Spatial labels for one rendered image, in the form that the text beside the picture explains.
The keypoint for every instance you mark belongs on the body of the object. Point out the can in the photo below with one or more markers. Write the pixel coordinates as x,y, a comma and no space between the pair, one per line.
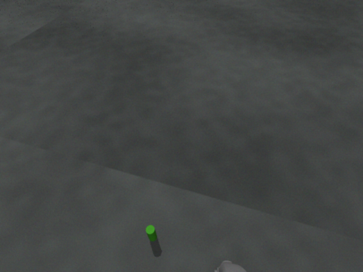
150,230

